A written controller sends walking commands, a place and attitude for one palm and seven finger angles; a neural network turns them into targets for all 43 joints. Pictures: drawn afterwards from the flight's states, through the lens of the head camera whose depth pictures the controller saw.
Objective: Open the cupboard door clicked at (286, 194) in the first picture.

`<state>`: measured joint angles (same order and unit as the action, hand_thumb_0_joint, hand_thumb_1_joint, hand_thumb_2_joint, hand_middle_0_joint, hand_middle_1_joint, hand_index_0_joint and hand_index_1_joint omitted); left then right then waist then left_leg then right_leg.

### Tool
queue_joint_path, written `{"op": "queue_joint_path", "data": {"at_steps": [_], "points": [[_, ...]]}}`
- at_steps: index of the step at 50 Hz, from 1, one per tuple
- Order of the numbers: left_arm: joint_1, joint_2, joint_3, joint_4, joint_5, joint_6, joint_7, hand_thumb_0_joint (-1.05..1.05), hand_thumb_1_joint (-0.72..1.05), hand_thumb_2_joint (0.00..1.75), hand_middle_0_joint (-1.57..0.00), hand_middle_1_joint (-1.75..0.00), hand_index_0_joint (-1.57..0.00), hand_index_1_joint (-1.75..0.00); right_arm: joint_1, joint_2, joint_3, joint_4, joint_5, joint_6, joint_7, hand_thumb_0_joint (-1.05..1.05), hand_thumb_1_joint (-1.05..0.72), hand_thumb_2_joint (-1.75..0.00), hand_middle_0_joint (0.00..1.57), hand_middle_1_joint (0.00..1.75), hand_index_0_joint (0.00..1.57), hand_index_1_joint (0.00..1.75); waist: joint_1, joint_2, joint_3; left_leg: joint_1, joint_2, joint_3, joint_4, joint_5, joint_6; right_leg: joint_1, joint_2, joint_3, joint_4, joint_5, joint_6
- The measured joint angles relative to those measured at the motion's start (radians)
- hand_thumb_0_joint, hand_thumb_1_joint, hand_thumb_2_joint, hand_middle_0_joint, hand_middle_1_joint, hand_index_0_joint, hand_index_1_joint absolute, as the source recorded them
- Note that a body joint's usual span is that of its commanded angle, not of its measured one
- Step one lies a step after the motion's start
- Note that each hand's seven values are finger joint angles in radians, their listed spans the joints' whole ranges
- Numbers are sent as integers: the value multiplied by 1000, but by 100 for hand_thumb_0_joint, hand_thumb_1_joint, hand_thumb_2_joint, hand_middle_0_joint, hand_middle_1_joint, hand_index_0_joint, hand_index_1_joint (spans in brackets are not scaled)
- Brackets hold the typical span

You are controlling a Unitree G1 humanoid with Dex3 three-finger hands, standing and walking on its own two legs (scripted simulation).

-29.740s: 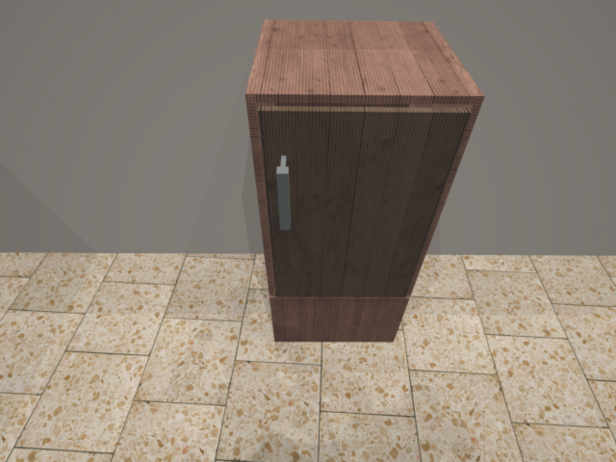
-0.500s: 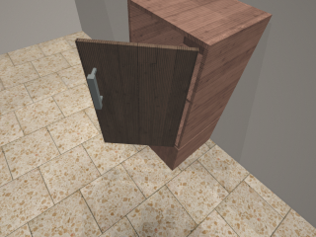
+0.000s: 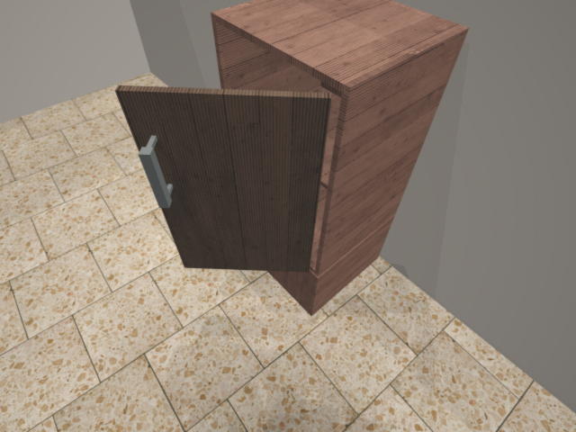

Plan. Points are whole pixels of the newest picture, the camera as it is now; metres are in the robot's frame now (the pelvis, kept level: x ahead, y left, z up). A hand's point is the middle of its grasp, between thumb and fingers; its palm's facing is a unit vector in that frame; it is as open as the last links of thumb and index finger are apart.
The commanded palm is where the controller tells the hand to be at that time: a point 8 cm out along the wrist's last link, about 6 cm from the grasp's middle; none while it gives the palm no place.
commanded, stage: come to a stop and stand still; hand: left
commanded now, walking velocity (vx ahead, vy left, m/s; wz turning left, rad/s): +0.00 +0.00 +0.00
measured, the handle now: (159, 172) +0.58 +0.31 -0.03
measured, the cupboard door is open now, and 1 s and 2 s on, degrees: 47 47 47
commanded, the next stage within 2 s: look again from close up in 0.46 s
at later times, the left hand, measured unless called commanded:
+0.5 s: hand out of the picture +0.00 +0.19 -0.18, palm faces +0.02 -0.99 -0.15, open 7.4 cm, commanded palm none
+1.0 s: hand out of the picture +0.07 +0.23 -0.15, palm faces -0.01 -0.95 -0.30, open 7.4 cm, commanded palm none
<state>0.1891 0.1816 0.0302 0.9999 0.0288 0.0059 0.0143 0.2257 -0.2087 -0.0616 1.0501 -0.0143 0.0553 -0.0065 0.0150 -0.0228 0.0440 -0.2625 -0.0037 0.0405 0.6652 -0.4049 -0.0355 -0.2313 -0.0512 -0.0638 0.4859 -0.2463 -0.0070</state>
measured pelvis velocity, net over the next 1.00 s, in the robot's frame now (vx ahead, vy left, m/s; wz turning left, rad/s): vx -0.01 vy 0.01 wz -0.01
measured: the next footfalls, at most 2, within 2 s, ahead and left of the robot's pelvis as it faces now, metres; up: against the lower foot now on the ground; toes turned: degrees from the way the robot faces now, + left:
left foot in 0.04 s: +0.02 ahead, +0.12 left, +0.00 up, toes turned +3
left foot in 1.92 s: +0.08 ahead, +0.22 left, +0.00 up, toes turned +4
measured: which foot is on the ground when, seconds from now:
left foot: up 0.00-0.02, down 0.04-1.00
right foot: down 0.00-1.00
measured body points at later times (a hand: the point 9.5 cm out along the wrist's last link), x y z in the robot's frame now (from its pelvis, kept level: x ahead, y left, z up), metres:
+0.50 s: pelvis +0.01 +0.02 +0.00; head +0.02 +0.04 +0.45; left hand +0.00 +0.24 -0.17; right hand +0.01 -0.20 -0.15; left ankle -0.02 +0.12 -0.74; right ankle +0.01 -0.12 -0.74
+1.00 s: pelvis -0.01 +0.01 +0.00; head -0.03 +0.01 +0.45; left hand +0.07 +0.28 -0.13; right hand +0.07 -0.26 -0.14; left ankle -0.02 +0.12 -0.74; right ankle +0.01 -0.12 -0.74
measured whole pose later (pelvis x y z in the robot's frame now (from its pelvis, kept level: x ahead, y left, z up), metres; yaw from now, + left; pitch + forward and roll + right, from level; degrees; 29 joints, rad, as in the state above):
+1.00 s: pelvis -0.01 +0.01 +0.00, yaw -1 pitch -3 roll +0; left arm 0.20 0.28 0.00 0.99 0.02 -0.01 0.02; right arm 0.18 -0.27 -0.03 1.01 -0.02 -0.01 -0.01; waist 0.00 0.01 0.00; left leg -0.15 0.02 0.06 0.50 -0.29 0.01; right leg -0.20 -0.03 -0.06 0.49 -0.23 0.01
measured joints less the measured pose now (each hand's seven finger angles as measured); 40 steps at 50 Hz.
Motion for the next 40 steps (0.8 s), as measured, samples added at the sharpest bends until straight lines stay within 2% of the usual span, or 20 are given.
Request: {"op": "queue_joint_path", "data": {"at_steps": [2,4,6,11,28,33,40], "points": [[5,1,1,11,-8,2,1,0,90,90,-20,-30,-20,-30,13,2,8,1,0,-14,-3,0,-91,-90,20,30,20,30,-2,5,0,60,9,-4,-151,109,9,-14,5,-9,22,-9,10],[4,8,4,27,-13,12,2,0,90,90,-20,-30,-20,-30,17,15,15,13,-4,-23,-8,0,-91,-90,20,30,20,30,-2,-4,5,65,6,-7,-167,119,47,-20,1,-15,39,-19,20],[10,16,5,43,-13,24,3,0,91,90,-20,-30,-20,-30,22,35,27,23,-7,-26,-11,0,-91,-90,20,30,20,30,7,-20,5,70,0,-1,-167,110,58,-9,-4,-10,21,-6,25],[35,17,-5,88,-13,29,0,1,91,90,-20,-30,-20,-30,20,67,46,38,-5,-36,-23,0,-92,-90,20,30,20,30,16,-21,3,100,-3,12,-205,122,61,19,-5,2,-25,16,32],[84,-31,-32,153,-15,4,7,1,91,90,-20,-30,-20,-30,47,77,59,84,1,-64,-31,0,-92,-90,20,30,20,30,3,-12,-11,154,-1,32,-260,128,63,63,1,21,-75,28,38],[96,0,-40,71,-4,-13,6,1,91,90,-20,-30,-20,-30,68,60,50,9,-4,-80,-22,0,-91,-90,21,30,21,30,-22,-9,-11,95,-4,20,-185,99,62,3,-7,10,13,-16,30],[74,55,-16,5,-7,-15,14,1,91,90,-20,-30,-20,-30,31,-4,26,-33,-6,-67,-25,0,-91,-90,21,30,21,30,-25,23,-34,79,16,14,-103,55,54,-1,9,5,67,-43,22]]}}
